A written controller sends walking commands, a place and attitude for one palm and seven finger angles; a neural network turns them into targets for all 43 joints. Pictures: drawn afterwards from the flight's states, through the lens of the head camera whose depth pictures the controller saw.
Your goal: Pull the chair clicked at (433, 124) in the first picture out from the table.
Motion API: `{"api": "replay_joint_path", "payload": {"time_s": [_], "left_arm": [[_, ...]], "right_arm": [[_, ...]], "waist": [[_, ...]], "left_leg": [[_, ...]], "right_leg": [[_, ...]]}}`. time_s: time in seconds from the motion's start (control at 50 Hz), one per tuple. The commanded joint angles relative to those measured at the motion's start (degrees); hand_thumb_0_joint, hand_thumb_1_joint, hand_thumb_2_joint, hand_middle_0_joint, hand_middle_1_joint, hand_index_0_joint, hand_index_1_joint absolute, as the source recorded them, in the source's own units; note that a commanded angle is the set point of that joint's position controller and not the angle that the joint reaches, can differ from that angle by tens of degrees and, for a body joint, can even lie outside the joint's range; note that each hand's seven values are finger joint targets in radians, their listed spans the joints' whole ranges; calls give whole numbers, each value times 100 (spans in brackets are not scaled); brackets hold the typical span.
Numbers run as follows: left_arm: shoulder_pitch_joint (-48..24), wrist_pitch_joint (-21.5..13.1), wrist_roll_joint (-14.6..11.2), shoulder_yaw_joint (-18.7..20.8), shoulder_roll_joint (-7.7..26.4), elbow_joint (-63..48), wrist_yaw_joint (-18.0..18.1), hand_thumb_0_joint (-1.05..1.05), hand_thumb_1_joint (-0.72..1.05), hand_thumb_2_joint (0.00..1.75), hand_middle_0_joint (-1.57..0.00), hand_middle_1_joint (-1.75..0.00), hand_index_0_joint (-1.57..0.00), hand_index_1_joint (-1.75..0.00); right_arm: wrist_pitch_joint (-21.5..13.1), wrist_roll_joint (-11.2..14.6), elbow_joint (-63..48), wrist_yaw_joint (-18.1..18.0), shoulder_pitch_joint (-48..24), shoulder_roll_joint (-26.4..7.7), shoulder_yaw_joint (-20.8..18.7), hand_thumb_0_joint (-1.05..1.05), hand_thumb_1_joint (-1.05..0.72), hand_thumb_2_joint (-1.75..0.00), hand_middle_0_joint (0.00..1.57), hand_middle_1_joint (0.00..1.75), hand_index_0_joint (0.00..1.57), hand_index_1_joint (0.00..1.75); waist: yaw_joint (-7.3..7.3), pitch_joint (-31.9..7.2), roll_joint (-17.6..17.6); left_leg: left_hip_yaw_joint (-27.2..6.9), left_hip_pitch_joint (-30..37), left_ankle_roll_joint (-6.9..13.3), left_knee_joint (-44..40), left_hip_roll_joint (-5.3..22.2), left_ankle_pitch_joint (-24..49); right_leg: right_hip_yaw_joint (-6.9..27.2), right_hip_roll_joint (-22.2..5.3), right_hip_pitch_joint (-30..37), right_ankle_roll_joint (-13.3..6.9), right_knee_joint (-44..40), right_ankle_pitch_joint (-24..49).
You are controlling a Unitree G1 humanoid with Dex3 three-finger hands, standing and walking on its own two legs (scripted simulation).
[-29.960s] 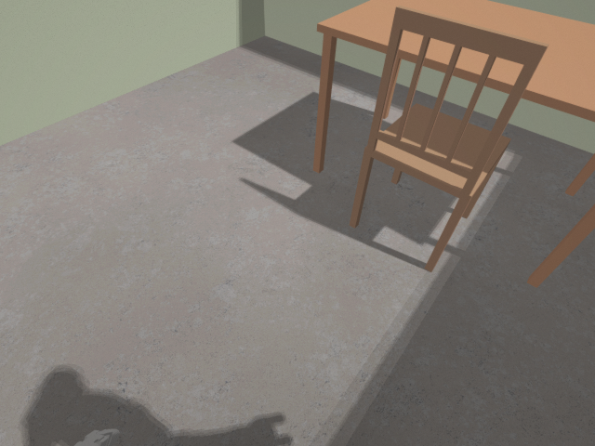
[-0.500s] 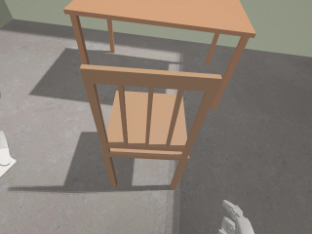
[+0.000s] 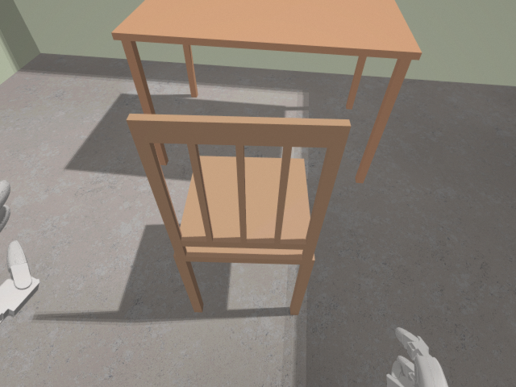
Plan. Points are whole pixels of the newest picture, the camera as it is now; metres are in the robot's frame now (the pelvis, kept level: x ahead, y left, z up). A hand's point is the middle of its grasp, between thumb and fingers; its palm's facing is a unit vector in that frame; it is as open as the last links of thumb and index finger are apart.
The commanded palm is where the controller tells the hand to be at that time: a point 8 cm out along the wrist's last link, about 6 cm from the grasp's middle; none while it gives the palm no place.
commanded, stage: let the arm hang, fingers relaxed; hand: left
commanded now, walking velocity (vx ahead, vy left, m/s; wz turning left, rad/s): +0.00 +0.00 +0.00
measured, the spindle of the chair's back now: (242, 199) +0.52 +0.06 -0.08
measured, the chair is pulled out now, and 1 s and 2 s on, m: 0.58 0.58 0.58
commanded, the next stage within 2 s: look to check the result in 1.14 s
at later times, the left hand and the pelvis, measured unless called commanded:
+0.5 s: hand out of the picture -0.01 +0.20 -0.17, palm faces +0.05 -0.97 -0.22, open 7.0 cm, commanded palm none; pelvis -0.03 +0.01 -0.01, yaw +3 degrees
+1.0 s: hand out of the picture -0.03 +0.15 -0.18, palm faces +0.06 -0.98 -0.18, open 7.3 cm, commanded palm none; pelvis -0.01 +0.00 +0.00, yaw +2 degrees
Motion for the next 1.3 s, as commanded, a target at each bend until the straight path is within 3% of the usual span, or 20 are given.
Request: {"api": "replay_joint_path", "payload": {"time_s": [0.0, 0.02, 0.04, 0.08, 0.1, 0.16, 0.2, 0.24, 0.3, 0.36, 0.38, 0.46, 0.52, 0.62, 0.7, 0.78, 0.84, 0.96, 1.14, 1.28], "left_arm": [[-119, -347, -30, 776, 1136, -1250, 151, 0, 90, 90, -20, -30, -20, -30], [-715, 339, 499, -1924, 97, 3098, -600, 0, 90, 90, -20, -30, -20, -30], [-586, 913, 432, -1628, -256, 3342, -811, 0, 90, 90, -20, -30, -20, -30], [-650, 1093, 383, -1759, -502, 3558, -852, 0, 90, 90, -20, -30, -20, -30], [-905, 1086, 391, -1813, -449, 3840, -859, 0, 90, 90, -20, -30, -20, -30], [-1412, 1094, 433, -1899, -235, 4674, -836, 0, 90, 90, -20, -30, -20, -30], [-1570, 1152, 404, -1966, -231, 5270, -812, 0, 90, 90, -20, -30, -20, -30], [-1532, 1196, 364, -2067, -249, 5868, -792, 0, 90, 90, -20, -30, -20, -30], [-1331, 1185, 323, -2152, -276, 6660, -768, 0, 90, 90, -20, -30, -20, -30], [-1161, 1194, 358, -2063, -541, 7020, -734, 0, 90, 90, -20, -30, -20, -30], [-1216, 1192, 344, -2111, -497, 7157, -743, 0, 90, 90, -20, -30, -20, -30], [-1309, 1196, 323, -2159, -535, 7532, -779, 0, 90, 90, -20, -30, -20, -30], [-1271, 1195, 307, -2184, -564, 7772, -781, 0, 90, 90, -20, -30, -20, -30], [-1112, 1178, 278, -2227, -630, 8072, -763, 0, 90, 90, -20, -30, -20, -30], [-1027, 1155, 267, -2254, -703, 8231, -739, 0, 90, 90, -20, -30, -20, -30], [-968, 1131, 263, -2265, -782, 8328, -715, 0, 90, 90, -20, -30, -20, -30], [-980, 1135, 267, -2263, -845, 8363, -699, 0, 90, 90, -20, -30, -20, -30], [-947, 1103, 261, -2245, -923, 8414, -680, 0, 90, 90, -20, -30, -20, -30], [-1004, 1116, 273, -2241, -954, 8415, -681, 0, 90, 90, -20, -30, -20, -30], [-1028, 1083, 258, -2224, -948, 8408, -690, 0, 90, 90, -20, -30, -20, -30]], "right_arm": [[-261, 13, -906, -44, -485, -563, -208, 0, -90, -90, 20, 30, 20, 30], [-644, 64, 327, 541, -453, -1048, -345, 0, -90, -90, 20, 30, 20, 30], [-97, -68, 400, 538, 21, -951, -311, 0, -90, -90, 20, 30, 20, 30], [143, -132, 295, 499, 14, -614, -164, 0, -90, -90, 20, 30, 20, 30], [213, -177, 272, 497, -32, -585, -110, 0, -90, -90, 20, 30, 20, 30], [382, -225, 377, 463, 220, -597, -57, 0, -90, -90, 20, 30, 20, 30], [436, -222, 574, 419, 272, -627, -23, 0, -90, -90, 20, 30, 20, 30], [439, -227, 792, 401, 205, -643, 36, 0, -90, -90, 20, 30, 20, 30], [456, -197, 1120, 369, 330, -497, 96, 0, -90, -90, 20, 30, 20, 30], [508, -230, 1322, 340, 592, -227, 27, 0, -90, -90, 20, 30, 20, 30], [529, -223, 1387, 345, 682, -247, 33, 0, -90, -90, 20, 30, 20, 30], [558, -203, 1586, 338, 1043, -277, 9, 0, -90, -90, 20, 30, 20, 30], [555, -198, 1739, 322, 1275, -219, 11, 0, -90, -90, 20, 30, 20, 30], [519, -177, 1968, 294, 1478, -129, 53, 0, -90, -90, 20, 30, 20, 30], [493, -162, 2111, 281, 1570, -38, 90, 0, -90, -90, 20, 30, 20, 30], [481, -151, 2236, 263, 1591, 83, 121, 0, -90, -90, 20, 30, 20, 30], [488, -154, 2281, 248, 1575, 154, 126, 0, -90, -90, 20, 30, 20, 30], [481, -147, 2336, 224, 1539, 263, 132, 0, -90, -90, 20, 30, 20, 30], [525, -154, 2379, 224, 1491, 306, 114, 0, -90, -90, 20, 30, 20, 30], [484, -147, 2401, 216, 1493, 276, 117, 0, -90, -90, 20, 30, 20, 30]], "waist": [[1, -524, -37], [-401, -16, -109], [-148, -525, 16], [-52, -521, 175], [-2, -379, -137], [-50, -578, -1321], [-24, -574, -1114], [71, -405, -103], [118, -226, 729], [124, -101, 1045], [105, -47, 1015], [76, 222, 99], [62, 334, -149], [71, 316, -94], [71, 270, -286], [65, 229, -205], [55, 434, -49], [60, 325, -2], [43, 536, -113], [47, 182, -125]], "left_leg": [[-492, -277, 248, -421, 255, 747], [-521, -259, 182, 398, 308, 2193], [-567, -391, 226, 312, 385, 2589], [-752, -718, 330, 161, 499, 1733], [-850, -950, 371, 130, 442, 1357], [-734, -640, 314, 362, 119, 1053], [-759, -419, 311, 214, 134, 1300], [-819, -561, 337, -43, 221, 1458], [-697, -645, 287, -221, 170, 885], [-716, -789, 313, -388, 171, 17], [-720, -862, 310, -445, 160, -257], [-827, -1031, 373, -580, 216, -761], [-805, -990, 412, -589, 206, -707], [-744, -904, 427, -557, 207, -428], [-697, -785, 412, -458, 182, -103], [-631, -650, 384, -364, 169, 256], [-632, -744, 374, -410, 183, 236], [-562, -626, 334, -325, 176, 571], [-534, -627, 323, -353, 169, 283], [-550, -444, 303, -304, 181, 659]], "right_leg": [[859, -675, 593, -31, -288, 996], [112, -744, -518, -148, 596, 1475], [414, -840, -374, -94, 652, 1577], [254, -723, -425, -36, 762, 565], [335, -698, -368, -48, 720, 403], [611, -925, -205, -285, 496, 540], [585, -850, -170, -267, 491, 603], [495, -698, -34, -171, 555, 455], [511, -665, 56, -177, 359, 109], [381, -618, 26, -208, 169, -231], [385, -611, 23, -216, 136, -353], [375, -629, -147, -209, -31, -748], [409, -640, -280, -224, -120, -897], [430, -664, -277, -231, -93, -697], [471, -709, -291, -238, -53, -515], [481, -729, -288, -246, -16, -267], [466, -702, -352, -249, -6, -255], [463, -733, -225, -258, 37, 74], [455, -720, -358, -255, -120, -261], [446, -740, -105, -273, -35, 128]]}}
